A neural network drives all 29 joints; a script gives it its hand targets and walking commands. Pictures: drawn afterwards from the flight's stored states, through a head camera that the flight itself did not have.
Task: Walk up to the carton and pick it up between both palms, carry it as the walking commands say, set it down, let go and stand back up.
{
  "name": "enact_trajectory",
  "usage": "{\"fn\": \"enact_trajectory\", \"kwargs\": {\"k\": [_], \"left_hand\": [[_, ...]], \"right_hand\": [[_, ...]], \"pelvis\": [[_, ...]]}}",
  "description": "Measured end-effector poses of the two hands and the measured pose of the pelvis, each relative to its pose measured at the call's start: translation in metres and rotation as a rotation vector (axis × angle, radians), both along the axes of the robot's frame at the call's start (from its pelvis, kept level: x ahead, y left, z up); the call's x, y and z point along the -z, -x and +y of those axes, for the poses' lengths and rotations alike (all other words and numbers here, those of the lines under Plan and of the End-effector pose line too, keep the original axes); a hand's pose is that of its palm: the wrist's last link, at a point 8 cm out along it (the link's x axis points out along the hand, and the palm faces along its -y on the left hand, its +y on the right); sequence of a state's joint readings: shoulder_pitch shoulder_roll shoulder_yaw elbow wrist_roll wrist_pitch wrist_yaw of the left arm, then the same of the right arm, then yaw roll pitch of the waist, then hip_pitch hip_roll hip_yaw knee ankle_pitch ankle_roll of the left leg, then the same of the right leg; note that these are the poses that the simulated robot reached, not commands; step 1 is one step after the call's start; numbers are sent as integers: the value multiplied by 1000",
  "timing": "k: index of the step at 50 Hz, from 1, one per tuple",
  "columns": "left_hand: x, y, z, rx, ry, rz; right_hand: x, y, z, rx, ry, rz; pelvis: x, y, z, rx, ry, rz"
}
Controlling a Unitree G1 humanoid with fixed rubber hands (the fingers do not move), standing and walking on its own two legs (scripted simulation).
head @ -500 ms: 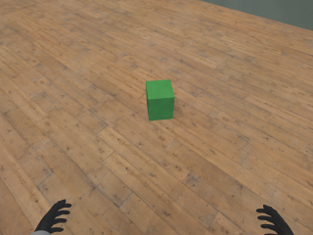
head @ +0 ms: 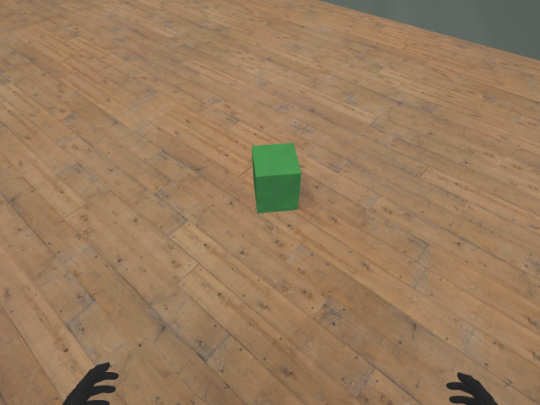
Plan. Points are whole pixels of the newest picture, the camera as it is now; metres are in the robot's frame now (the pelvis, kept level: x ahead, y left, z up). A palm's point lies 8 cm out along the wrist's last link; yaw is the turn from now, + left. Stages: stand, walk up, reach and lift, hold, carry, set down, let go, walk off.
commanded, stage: stand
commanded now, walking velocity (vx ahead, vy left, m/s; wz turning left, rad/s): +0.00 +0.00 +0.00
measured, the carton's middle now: (275, 178) +1.18 +0.02 -0.65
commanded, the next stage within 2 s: walk up in 1.38 s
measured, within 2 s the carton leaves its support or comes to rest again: neither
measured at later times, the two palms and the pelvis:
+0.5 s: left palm out of the picture +0.10 +0.31 -0.09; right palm out of the picture +0.10 -0.31 -0.09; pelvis +0.00 +0.00 +0.01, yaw +0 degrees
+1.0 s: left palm out of the picture +0.11 +0.31 -0.09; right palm out of the picture +0.11 -0.31 -0.09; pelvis +0.00 +0.00 +0.01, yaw +0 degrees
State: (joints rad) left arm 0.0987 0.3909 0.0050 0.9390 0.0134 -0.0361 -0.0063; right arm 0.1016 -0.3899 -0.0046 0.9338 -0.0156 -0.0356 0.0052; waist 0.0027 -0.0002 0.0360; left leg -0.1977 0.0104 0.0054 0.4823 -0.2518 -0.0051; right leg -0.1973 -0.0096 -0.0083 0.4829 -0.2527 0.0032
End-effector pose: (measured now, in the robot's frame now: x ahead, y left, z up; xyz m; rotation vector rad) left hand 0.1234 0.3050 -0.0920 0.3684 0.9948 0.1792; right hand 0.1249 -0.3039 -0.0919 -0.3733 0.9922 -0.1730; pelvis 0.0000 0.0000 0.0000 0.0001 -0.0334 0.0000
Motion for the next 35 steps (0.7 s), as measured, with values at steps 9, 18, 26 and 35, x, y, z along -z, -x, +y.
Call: {"fn": "enact_trajectory", "kwargs": {"k": [9, 18, 26, 35], "left_hand": [[0, 10, 3, -18, -3, 44], [1, 18, 5, -32, -6, 77], [2, 22, 7, -40, -8, 94], [2, 22, 8, -45, -10, 102]], "right_hand": [[1, 11, -3, 22, 1, 45], [2, 20, -5, 39, 4, 80], [3, 23, -7, 46, 6, 96], [3, 23, -8, 50, 8, 104]], "pelvis": [[-5, 1, 0, 0, 0, -5], [-7, 2, 0, 0, 0, -6], [-8, 2, 0, 0, 0, -5], [-8, 0, 0, -1, 0, -4]]}}
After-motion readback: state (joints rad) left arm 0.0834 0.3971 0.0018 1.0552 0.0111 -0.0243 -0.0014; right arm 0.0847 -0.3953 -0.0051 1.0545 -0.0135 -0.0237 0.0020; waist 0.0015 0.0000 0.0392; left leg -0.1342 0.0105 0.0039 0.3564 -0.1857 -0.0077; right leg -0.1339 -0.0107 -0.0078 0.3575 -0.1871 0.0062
